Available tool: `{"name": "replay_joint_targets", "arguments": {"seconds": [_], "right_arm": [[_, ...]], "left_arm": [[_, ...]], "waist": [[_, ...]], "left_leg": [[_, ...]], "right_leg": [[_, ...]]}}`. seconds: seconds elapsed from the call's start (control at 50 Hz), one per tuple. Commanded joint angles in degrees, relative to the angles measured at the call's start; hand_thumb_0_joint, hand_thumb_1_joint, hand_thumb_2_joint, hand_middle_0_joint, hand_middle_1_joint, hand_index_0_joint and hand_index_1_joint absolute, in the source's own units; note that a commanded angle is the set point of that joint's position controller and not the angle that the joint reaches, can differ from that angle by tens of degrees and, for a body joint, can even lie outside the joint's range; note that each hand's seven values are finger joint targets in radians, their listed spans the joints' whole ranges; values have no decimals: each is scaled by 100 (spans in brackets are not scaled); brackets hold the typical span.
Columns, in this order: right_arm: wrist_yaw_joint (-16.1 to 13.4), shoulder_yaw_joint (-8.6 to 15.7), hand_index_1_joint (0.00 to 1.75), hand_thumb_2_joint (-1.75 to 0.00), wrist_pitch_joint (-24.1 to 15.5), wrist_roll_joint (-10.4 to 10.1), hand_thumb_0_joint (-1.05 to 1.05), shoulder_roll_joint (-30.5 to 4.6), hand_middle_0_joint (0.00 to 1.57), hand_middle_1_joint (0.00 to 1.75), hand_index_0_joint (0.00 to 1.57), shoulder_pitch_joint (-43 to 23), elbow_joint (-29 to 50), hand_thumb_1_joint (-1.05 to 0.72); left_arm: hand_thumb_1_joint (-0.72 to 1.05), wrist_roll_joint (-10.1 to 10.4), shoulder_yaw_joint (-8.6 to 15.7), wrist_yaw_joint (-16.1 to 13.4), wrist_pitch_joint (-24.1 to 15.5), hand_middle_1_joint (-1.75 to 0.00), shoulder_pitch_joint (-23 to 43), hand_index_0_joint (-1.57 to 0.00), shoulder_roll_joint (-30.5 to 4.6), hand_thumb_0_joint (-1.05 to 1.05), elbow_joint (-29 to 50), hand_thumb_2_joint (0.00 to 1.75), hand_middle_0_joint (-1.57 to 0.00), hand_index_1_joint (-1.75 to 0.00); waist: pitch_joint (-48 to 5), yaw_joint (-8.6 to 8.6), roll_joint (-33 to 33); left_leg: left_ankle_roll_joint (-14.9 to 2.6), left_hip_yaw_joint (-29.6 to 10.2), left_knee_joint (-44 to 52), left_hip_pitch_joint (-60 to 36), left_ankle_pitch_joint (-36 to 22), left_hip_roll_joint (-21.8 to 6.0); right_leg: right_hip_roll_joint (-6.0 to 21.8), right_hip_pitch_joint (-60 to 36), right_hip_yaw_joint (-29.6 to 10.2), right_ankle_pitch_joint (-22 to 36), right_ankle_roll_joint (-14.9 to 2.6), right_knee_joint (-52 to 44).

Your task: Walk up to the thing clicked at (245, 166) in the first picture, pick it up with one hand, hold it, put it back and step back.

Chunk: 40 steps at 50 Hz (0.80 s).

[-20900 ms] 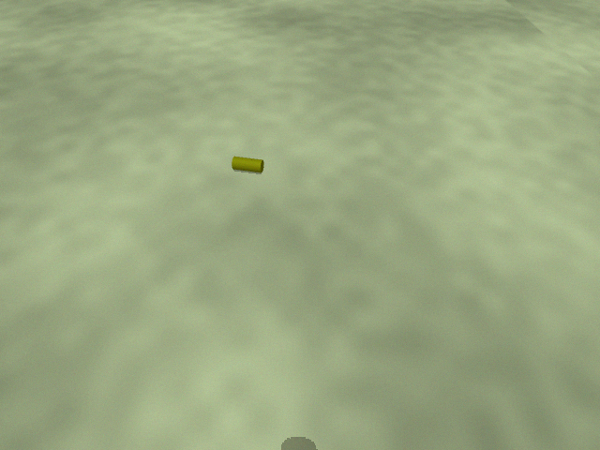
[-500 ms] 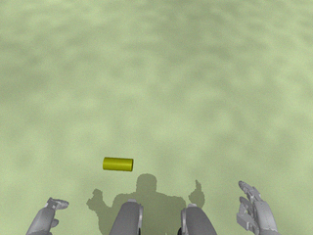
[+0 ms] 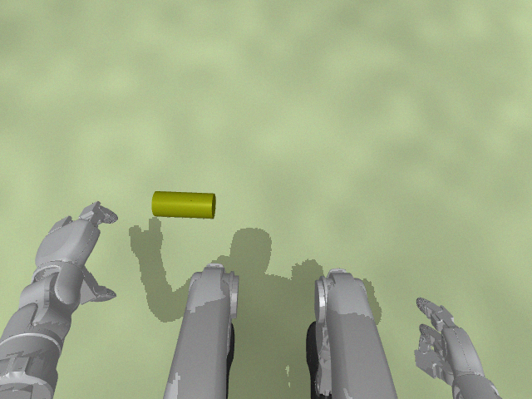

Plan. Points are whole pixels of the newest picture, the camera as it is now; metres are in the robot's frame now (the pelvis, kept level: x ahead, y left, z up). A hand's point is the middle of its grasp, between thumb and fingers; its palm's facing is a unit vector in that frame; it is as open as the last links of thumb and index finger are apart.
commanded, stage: rise first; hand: left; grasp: from above
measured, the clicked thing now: (184, 204) +0.50 +0.25 -0.44
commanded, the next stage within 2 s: none
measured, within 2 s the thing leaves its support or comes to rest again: neither
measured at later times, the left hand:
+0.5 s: hand (122, 227) +0.38 +0.33 -0.25, palm faces -0.47 -0.12 -0.87, open 13.6 cm
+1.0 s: hand (138, 211) +0.43 +0.32 -0.30, palm faces -0.45 -0.03 -0.89, open 13.3 cm
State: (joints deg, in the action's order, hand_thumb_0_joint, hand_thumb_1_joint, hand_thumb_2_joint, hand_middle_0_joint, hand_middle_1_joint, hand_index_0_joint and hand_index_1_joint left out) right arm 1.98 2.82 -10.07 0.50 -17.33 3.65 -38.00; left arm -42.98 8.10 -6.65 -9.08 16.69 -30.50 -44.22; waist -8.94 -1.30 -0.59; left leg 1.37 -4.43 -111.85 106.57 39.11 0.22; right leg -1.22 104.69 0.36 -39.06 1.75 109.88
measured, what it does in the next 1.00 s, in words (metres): lowers itself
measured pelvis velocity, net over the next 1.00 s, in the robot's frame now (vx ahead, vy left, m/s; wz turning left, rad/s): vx -0.01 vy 0.01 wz -0.09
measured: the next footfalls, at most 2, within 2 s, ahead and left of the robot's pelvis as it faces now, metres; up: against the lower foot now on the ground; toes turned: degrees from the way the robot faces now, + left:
none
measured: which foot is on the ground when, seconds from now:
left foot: down 0.00-1.00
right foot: down 0.00-1.00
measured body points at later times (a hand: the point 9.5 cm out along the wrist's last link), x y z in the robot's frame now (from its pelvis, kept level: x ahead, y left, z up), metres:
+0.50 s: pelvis -0.02 +0.01 -0.10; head +0.19 +0.07 +0.29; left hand +0.40 +0.33 -0.20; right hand +0.05 -0.27 -0.21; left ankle +0.07 +0.13 -0.44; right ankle +0.08 -0.13 -0.44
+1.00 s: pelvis -0.01 +0.01 -0.13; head +0.23 +0.07 +0.24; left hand +0.45 +0.32 -0.25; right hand +0.05 -0.27 -0.24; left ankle +0.07 +0.13 -0.44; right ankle +0.08 -0.13 -0.44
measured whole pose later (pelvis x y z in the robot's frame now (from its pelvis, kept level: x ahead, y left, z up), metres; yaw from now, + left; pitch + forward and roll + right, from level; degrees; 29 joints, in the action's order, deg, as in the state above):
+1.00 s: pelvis -0.01 +0.01 -0.13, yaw -5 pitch +34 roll -9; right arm 7.4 -2.3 -1.0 8.5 -15.0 6.2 -43.5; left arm -75.4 8.7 -22.0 -19.5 49.6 -46.1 -79.0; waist -3.5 -10.2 1.6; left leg 0.6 -8.1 -136.7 131.1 40.1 1.3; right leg -2.4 126.7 2.9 -39.5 3.6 131.4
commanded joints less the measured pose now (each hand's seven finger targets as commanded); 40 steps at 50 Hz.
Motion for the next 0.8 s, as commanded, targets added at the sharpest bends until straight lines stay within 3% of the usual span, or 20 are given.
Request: {"name": "replay_joint_targets", "arguments": {"seconds": [0.0,0.18,0.22,0.3,0.32,0.48,0.6,0.68,0.78], "right_arm": [[15,451,30,-90,-87,5,0,-998,20,30,20,823,236,-91],[122,375,30,-89,233,151,0,-1036,20,30,20,1106,-24,-87],[148,349,30,-89,315,181,0,-1024,20,30,20,1123,-83,-87],[222,285,30,-90,485,261,0,-1072,20,30,20,1157,-135,-88],[240,269,30,-90,534,277,0,-1057,20,30,20,1194,-161,-89],[341,209,30,-90,753,430,0,-1197,20,30,20,1251,-327,-89],[395,181,30,-90,813,540,0,-1236,20,30,20,1276,-422,-90],[424,122,30,-90,836,613,0,-1238,20,30,20,1292,-482,-90],[445,57,30,-90,849,689,0,-1203,20,30,20,1273,-482,-91]], "left_arm": [[-49,-420,607,-244,-289,-95,1450,-16,-1974,0,305,97,-17,-97],[-47,-1281,583,-472,-753,-93,2744,-12,-2478,0,-570,99,-13,-94],[-46,-1450,488,-540,-847,-92,2940,-11,-2465,0,-876,99,-13,-93],[-44,-1814,521,-751,-980,-88,3245,-14,-2690,0,-1220,96,-16,-89],[-46,-1916,396,-801,-994,-86,3313,-14,-2550,0,-1324,98,-16,-88],[-43,-2548,234,-1239,-1046,-83,4180,-16,-2728,0,-1826,94,-18,-84],[-39,-2869,205,-1478,-1054,-82,4560,-19,-2849,0,-2010,90,-20,-83],[-37,-3051,190,-1592,-1026,-82,4640,-21,-2925,0,-2420,88,-22,-82],[-37,-3120,207,-1674,-1046,-83,4790,-22,-3034,0,-2545,87,-22,-83]], "waist": [[-3656,15,-381],[-3683,-137,-498],[-3428,-222,-513],[-3255,-247,-768],[-3229,-281,-881],[-3175,-564,-1397],[-3303,-618,-1633],[-3212,-738,-1448],[-3244,-780,-1504]], "left_leg": [[-256,334,880,-2000,-1239,62],[-305,295,276,-1365,-703,76],[-323,289,168,-1124,-496,87],[-304,192,98,-1005,-291,99],[-283,202,55,-1125,-420,95],[-195,-26,-156,-1231,-588,76],[-186,3,-356,-1320,-771,83],[-218,-33,-478,-1167,-744,91],[-284,110,-734,-985,-848,114]], "right_leg": [[-49,-1543,254,1197,-312,-980],[-105,-838,456,657,-325,-417],[-122,-597,502,483,-330,-330],[-128,-146,600,296,-365,-61],[-125,-61,615,419,-377,-16],[-70,704,761,634,-382,537],[-50,871,770,762,-348,707],[-74,942,812,768,-352,802],[-109,802,784,883,-324,825]]}}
